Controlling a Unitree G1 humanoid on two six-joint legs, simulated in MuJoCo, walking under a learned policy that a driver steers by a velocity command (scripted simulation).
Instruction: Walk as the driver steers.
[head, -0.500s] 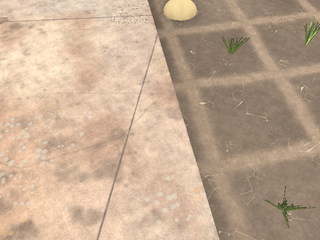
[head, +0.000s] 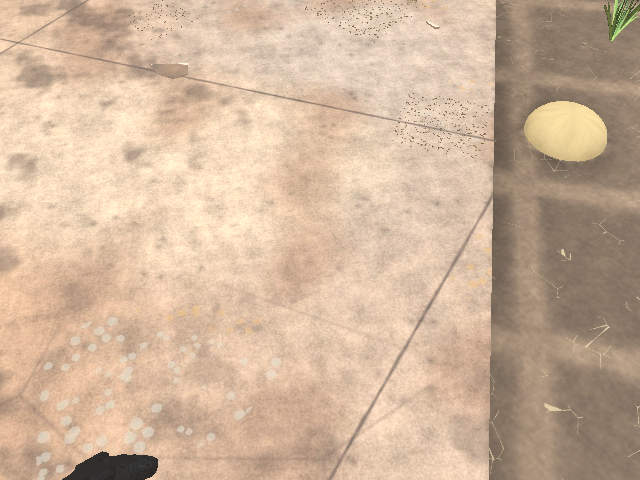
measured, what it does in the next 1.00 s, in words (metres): walks ahead, turning left: left foot, then right foot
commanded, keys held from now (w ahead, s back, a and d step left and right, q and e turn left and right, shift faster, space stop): w+q+shift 0.48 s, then w+shift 0.02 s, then w+e+shift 0.26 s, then e+shift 0.24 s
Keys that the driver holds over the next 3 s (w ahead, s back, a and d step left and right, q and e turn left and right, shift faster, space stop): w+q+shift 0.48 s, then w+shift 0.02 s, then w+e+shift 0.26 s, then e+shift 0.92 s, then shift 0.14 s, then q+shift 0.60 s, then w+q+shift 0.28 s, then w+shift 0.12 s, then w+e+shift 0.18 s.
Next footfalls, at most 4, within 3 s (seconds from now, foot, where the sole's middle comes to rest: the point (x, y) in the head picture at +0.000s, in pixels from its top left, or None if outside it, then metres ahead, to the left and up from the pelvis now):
0.36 left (268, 470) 0.51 0.10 -0.76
0.78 right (233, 281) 0.98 0.18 -0.76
1.20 left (157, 220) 1.20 0.40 -0.76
1.62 right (236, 254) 1.07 0.18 -0.76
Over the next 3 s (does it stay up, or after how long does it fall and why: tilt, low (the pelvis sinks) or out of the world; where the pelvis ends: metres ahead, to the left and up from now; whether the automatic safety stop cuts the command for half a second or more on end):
stays up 1.23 0.39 0.00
